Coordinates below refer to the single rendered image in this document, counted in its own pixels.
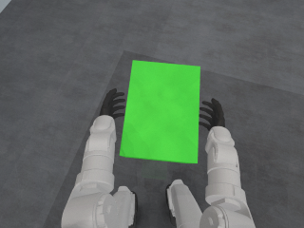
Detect robot right hand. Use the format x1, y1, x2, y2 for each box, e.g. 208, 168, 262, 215
199, 98, 225, 131

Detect carton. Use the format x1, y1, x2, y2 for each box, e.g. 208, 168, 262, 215
119, 60, 200, 163

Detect robot left shin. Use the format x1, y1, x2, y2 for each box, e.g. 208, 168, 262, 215
118, 186, 134, 225

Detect left robot upper arm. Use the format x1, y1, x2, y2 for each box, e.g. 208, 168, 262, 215
62, 192, 120, 228

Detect right robot forearm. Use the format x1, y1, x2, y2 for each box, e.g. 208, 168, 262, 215
205, 126, 254, 223

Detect left robot forearm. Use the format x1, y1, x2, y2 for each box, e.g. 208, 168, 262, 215
61, 115, 117, 227

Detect robot left hand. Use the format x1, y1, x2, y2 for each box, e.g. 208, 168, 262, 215
99, 88, 125, 119

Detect right robot thigh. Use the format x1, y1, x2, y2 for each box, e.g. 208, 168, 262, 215
166, 183, 202, 228

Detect right robot upper arm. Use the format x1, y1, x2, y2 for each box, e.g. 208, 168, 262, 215
199, 205, 256, 228

